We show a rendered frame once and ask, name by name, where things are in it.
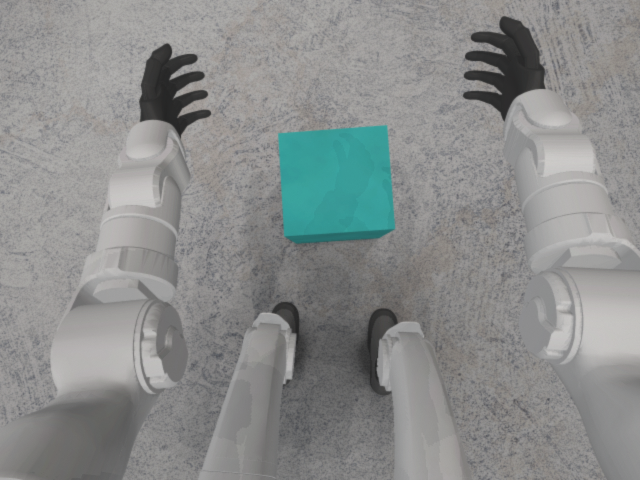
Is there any left robot forearm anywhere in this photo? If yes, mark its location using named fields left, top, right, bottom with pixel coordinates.
left=50, top=120, right=191, bottom=387

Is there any robot left upper arm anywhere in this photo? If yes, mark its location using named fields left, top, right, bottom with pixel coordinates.
left=0, top=298, right=188, bottom=480

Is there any left robot thigh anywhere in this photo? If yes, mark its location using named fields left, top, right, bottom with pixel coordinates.
left=198, top=323, right=297, bottom=480

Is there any robot left hand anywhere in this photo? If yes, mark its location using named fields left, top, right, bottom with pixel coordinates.
left=139, top=43, right=211, bottom=138

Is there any robot right upper arm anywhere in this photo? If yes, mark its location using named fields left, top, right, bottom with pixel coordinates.
left=518, top=266, right=640, bottom=480

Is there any robot thigh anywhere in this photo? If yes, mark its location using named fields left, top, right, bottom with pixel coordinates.
left=378, top=332, right=473, bottom=480
left=198, top=323, right=297, bottom=480

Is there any right robot thigh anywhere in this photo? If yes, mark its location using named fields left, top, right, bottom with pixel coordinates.
left=378, top=332, right=473, bottom=480

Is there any right robot forearm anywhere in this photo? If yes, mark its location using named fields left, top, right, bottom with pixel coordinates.
left=503, top=89, right=640, bottom=274

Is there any carton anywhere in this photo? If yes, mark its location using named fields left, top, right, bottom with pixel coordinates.
left=278, top=125, right=395, bottom=244

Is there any robot right hand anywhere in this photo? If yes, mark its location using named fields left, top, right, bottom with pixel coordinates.
left=463, top=16, right=546, bottom=122

